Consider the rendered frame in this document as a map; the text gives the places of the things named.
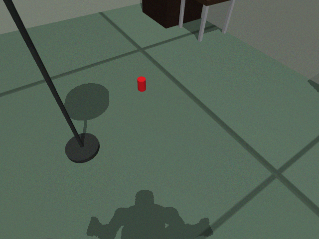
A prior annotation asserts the floor lamp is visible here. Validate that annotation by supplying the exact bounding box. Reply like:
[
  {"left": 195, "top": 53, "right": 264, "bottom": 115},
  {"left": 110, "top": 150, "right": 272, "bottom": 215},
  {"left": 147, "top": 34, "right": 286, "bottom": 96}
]
[{"left": 3, "top": 0, "right": 100, "bottom": 163}]

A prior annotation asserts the can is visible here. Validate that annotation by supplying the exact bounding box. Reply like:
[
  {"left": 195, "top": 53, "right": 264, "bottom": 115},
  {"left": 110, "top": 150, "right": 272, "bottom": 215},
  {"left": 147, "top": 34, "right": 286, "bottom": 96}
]
[{"left": 137, "top": 77, "right": 146, "bottom": 92}]

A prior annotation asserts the chair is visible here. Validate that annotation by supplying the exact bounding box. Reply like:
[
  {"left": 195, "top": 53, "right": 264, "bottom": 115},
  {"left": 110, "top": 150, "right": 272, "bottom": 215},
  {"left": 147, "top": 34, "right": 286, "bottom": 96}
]
[{"left": 178, "top": 0, "right": 235, "bottom": 42}]

